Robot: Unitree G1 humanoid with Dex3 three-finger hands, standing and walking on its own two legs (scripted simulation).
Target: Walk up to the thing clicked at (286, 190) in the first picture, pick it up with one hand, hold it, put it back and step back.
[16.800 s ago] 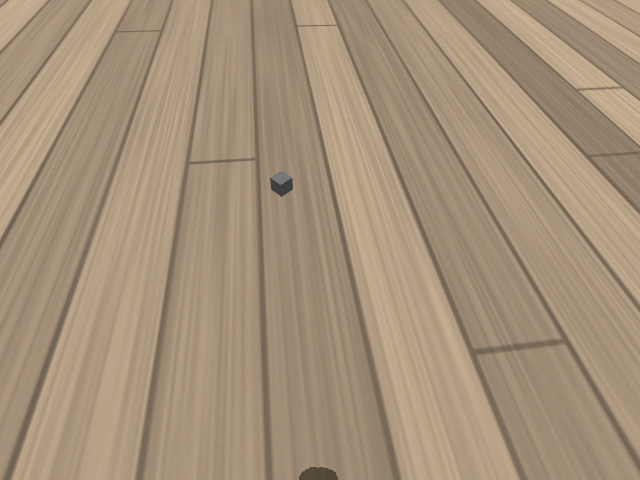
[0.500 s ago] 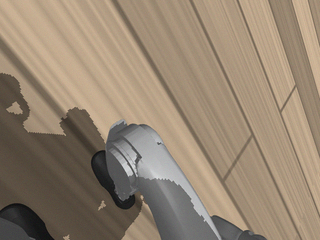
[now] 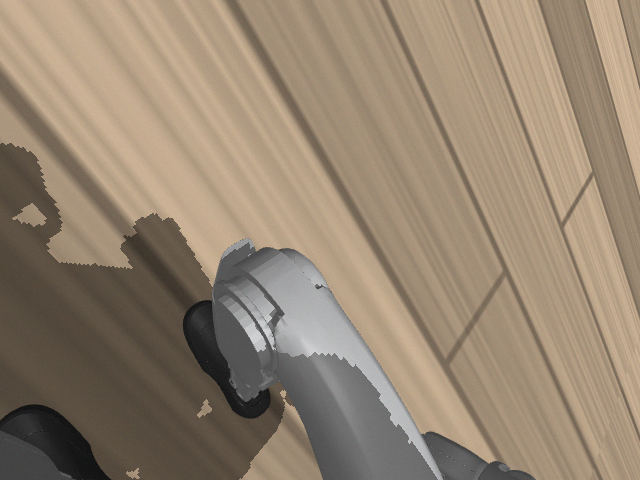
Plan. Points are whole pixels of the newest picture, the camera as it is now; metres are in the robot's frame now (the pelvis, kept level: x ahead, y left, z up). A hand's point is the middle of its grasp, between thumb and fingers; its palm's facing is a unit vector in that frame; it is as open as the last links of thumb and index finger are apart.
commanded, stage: settle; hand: left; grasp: from above
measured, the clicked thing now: out of the picture +0.50 +0.32 -0.30
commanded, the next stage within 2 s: lift in 0.60 s
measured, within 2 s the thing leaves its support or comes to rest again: leaves its support in 0.18 s
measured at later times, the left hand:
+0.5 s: hand out of the picture +0.48 +0.34 -0.19, palm faces -0.08 -0.44 -0.89, open 9.8 cm
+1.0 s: hand out of the picture +0.48 +0.34 -0.13, palm faces -0.03 -0.47 -0.88, open 9.7 cm
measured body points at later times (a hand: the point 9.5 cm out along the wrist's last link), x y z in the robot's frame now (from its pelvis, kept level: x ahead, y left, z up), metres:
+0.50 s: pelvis +0.00 +0.00 +0.01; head +0.30 +0.10 +0.34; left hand +0.49 +0.36 -0.14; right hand +0.01 -0.24 -0.06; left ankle +0.06 +0.13 -0.30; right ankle +0.11 -0.10 -0.30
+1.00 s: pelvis +0.01 -0.01 +0.01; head +0.27 +0.07 +0.37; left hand +0.48 +0.36 -0.08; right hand +0.01 -0.25 -0.08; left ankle +0.06 +0.13 -0.30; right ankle +0.11 -0.10 -0.30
